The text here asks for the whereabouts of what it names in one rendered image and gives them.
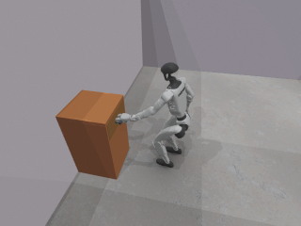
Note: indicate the robot torso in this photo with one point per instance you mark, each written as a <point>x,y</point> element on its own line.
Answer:
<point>178,104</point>

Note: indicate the robot right forearm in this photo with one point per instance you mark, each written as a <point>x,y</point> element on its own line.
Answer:
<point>188,102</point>

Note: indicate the robot left thigh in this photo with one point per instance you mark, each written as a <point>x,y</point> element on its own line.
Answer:
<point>170,132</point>

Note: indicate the drawer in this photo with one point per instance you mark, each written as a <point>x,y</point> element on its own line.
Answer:
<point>112,126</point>

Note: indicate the left robot upper arm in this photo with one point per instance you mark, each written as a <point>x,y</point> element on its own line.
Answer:
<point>164,98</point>

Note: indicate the robot left hand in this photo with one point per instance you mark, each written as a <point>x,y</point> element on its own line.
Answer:
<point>124,117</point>

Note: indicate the robot left forearm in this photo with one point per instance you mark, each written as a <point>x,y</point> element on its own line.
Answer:
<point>141,115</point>

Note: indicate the right robot upper arm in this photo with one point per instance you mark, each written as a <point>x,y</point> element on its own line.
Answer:
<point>190,94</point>

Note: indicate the cabinet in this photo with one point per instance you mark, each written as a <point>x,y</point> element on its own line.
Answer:
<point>83,123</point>

